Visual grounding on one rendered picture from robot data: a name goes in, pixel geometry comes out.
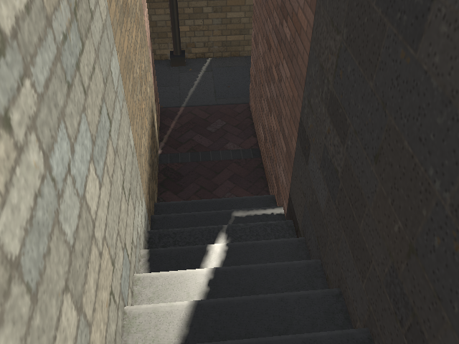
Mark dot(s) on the stairs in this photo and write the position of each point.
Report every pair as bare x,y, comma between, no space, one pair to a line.
232,271

